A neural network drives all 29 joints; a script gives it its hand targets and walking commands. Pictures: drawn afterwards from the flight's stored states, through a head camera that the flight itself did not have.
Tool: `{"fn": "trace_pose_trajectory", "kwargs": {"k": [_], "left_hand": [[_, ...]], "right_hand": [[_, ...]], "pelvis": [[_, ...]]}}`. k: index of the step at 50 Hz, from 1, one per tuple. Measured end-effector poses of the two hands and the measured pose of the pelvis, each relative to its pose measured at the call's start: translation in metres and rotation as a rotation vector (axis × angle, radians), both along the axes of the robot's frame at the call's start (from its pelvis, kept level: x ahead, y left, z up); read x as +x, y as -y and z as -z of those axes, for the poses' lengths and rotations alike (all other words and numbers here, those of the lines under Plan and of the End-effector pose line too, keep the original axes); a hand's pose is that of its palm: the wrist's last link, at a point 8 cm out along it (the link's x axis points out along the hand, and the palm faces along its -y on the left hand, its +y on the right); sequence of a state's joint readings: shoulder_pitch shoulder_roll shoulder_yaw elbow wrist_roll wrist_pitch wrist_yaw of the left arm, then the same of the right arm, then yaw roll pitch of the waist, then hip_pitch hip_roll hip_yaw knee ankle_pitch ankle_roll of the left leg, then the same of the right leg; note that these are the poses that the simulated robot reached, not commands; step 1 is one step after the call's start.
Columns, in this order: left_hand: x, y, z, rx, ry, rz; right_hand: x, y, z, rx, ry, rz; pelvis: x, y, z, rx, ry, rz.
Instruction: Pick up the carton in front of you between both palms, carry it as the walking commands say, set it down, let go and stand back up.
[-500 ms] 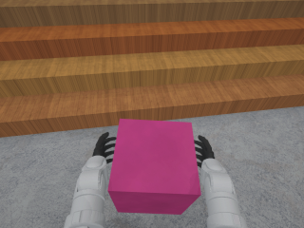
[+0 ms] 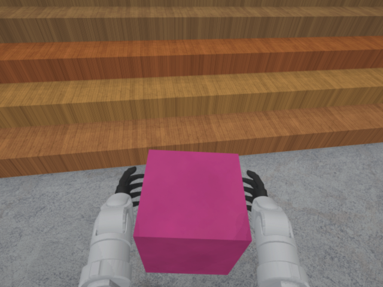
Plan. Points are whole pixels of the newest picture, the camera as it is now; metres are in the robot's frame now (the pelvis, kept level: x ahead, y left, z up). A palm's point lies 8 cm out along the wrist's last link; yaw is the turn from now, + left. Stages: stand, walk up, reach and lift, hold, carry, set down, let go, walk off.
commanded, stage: reach and lift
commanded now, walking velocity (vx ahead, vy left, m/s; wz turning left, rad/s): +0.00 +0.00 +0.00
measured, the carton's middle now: (190, 215) +0.31 +0.00 -0.05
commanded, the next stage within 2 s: hold in 0.56 s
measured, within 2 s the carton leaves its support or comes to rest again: neither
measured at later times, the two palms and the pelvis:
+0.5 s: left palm (125, 196) +0.31 +0.15 +0.04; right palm (261, 201) +0.30 -0.15 +0.03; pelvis +0.02 +0.00 +0.01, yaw +0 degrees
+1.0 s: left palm (119, 199) +0.29 +0.15 +0.05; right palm (263, 202) +0.29 -0.15 +0.05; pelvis +0.00 +0.00 +0.01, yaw +0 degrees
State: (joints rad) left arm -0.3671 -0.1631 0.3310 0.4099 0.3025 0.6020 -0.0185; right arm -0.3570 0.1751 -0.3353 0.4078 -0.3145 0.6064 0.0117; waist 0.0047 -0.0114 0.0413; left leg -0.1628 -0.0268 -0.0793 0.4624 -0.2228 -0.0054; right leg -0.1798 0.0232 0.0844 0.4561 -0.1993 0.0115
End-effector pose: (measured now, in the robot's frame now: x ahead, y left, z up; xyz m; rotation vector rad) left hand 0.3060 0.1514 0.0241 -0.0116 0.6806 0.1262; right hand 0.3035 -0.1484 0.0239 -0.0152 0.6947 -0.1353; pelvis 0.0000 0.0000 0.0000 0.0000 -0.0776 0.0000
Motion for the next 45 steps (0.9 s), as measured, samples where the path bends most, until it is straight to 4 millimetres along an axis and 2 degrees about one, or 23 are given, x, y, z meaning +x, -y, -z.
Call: {"fn": "trace_pose_trajectory", "kwargs": {"k": [9, 19, 29, 38, 45], "left_hand": [[0.008, 0.003, -0.008, 0.015, 0.012, 0.017], [0.005, 0.004, -0.010, 0.036, 0.003, 0.033], [0.002, 0.004, -0.015, 0.009, 0.009, 0.007], [-0.005, 0.005, -0.033, 0.031, 0.043, 0.023], [-0.016, 0.000, -0.029, 0.025, 0.016, 0.011]], "right_hand": [[0.005, 0.003, -0.006, -0.014, 0.012, -0.004], [0.002, 0.004, -0.009, -0.034, 0.003, -0.021], [0.001, 0.004, -0.014, -0.019, 0.011, -0.015], [-0.007, 0.005, -0.029, -0.014, 0.043, -0.011], [-0.014, 0.000, -0.028, -0.022, 0.017, -0.024]], "pelvis": [[0.013, -0.002, -0.004, 0.000, -0.011, 0.004], [0.023, 0.000, -0.007, 0.001, -0.005, 0.002], [0.017, 0.002, -0.005, 0.001, 0.025, 0.002], [0.015, 0.002, -0.007, 0.000, 0.049, 0.002], [0.007, 0.001, -0.006, 0.003, 0.066, 0.002]]}}
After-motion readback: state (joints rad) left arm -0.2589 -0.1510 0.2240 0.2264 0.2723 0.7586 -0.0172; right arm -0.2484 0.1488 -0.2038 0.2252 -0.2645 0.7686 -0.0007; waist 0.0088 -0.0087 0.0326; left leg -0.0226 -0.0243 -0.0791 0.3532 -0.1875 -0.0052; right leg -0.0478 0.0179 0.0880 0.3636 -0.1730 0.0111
